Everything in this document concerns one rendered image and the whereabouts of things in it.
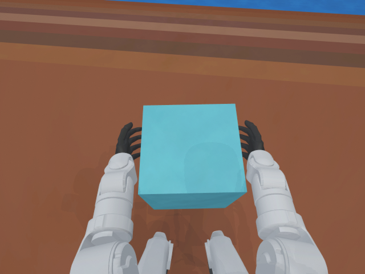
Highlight robot thigh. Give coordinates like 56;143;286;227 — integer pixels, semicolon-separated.
137;237;173;274
205;235;249;274

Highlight robot left hand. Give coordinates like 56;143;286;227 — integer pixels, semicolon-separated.
115;122;142;160

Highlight left robot thigh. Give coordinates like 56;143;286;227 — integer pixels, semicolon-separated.
137;237;173;274

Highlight left robot upper arm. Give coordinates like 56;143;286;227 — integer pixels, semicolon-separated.
71;241;139;274

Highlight right robot thigh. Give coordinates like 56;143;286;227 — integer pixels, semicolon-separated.
205;235;249;274

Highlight carton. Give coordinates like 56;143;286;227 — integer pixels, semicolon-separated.
138;104;247;209

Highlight right robot upper arm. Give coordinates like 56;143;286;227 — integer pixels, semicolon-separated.
255;237;327;274

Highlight robot right hand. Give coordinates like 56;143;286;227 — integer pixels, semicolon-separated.
238;120;265;160

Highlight left robot forearm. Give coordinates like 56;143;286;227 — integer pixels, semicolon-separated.
70;153;137;274

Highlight right robot forearm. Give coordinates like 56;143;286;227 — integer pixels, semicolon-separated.
246;150;328;274

